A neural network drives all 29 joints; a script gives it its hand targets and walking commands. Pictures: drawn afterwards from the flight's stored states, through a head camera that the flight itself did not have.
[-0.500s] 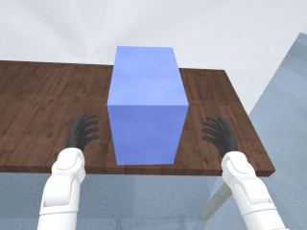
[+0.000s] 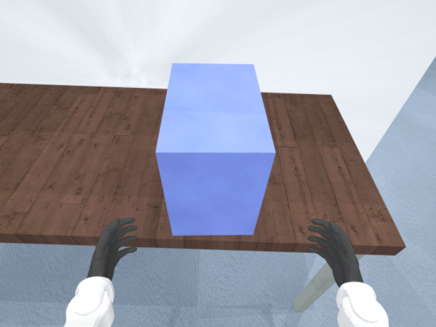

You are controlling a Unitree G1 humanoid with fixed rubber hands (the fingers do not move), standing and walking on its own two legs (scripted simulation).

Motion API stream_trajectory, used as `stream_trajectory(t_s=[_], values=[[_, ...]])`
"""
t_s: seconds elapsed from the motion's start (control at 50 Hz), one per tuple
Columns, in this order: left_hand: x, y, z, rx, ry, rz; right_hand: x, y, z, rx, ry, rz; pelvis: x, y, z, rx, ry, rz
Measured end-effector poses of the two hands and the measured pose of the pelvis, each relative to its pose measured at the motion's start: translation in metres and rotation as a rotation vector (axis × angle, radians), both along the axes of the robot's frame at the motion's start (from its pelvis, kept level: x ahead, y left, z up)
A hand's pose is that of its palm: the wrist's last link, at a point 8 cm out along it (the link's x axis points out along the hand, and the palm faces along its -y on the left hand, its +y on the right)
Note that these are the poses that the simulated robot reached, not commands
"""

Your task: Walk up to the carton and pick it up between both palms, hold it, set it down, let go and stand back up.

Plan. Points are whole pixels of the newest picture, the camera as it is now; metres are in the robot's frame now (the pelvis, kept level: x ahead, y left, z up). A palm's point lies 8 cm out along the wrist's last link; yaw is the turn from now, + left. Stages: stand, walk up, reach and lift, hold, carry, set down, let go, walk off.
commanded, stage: set down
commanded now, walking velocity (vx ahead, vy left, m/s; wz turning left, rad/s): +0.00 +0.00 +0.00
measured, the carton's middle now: (213, 149) +0.46 +0.05 +0.06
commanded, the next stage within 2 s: let go in 0.94 s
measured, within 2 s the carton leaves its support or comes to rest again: neither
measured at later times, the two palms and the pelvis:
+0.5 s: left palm (91, 294) +0.17 +0.25 -0.02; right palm (339, 293) +0.20 -0.19 -0.02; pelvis +0.02 +0.01 +0.00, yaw +1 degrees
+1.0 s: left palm (103, 311) +0.16 +0.24 -0.07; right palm (350, 318) +0.17 -0.22 -0.07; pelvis +0.00 +0.00 +0.00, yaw +1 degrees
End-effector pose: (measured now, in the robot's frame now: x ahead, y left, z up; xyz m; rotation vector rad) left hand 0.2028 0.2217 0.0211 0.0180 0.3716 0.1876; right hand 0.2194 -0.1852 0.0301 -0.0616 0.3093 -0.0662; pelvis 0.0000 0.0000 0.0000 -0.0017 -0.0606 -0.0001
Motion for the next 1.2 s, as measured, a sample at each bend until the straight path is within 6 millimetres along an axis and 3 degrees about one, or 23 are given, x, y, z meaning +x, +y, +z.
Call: stream_trajectory(t_s=[0.16, 0.34, 0.48, 0.64, 0.84, 1.0, 1.2], values=[[0.006, -0.004, -0.010, 0.012, 0.041, -0.030, -0.008, 0.007, -0.019, 0.016, 0.070, 0.017, 0.007, 0.006, 0.001, -0.003, -0.003, -0.007], [-0.024, 0.012, -0.038, 0.027, 0.180, 0.020, -0.021, 0.004, -0.041, -0.023, 0.164, 0.025, 0.016, 0.010, 0.001, -0.006, -0.002, -0.001], [-0.032, 0.024, -0.043, 0.039, 0.176, 0.038, -0.022, -0.003, -0.049, -0.053, 0.189, 0.023, 0.018, 0.009, 0.000, -0.009, -0.001, 0.016], [-0.031, 0.016, -0.057, 0.041, 0.237, -0.019, -0.030, -0.014, -0.064, -0.060, 0.219, -0.008, 0.016, 0.010, -0.001, -0.012, -0.027, 0.016], [-0.048, 0.013, -0.086, 0.037, 0.394, -0.026, -0.054, -0.024, -0.091, -0.102, 0.360, 0.007, 0.004, 0.007, -0.001, -0.007, -0.031, 0.010], [-0.046, 0.014, -0.094, 0.056, 0.426, -0.038, -0.050, -0.035, -0.099, -0.130, 0.387, 0.014, 0.001, 0.004, -0.001, -0.004, -0.007, 0.009], [-0.044, 0.010, -0.099, 0.071, 0.469, -0.063, -0.060, -0.038, -0.112, -0.109, 0.414, -0.006, 0.007, 0.003, -0.002, -0.004, -0.003, 0.011]])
